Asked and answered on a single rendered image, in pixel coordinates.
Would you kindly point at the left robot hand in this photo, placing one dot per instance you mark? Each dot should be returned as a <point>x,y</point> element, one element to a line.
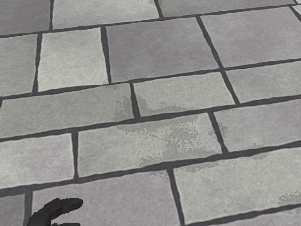
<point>54,209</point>

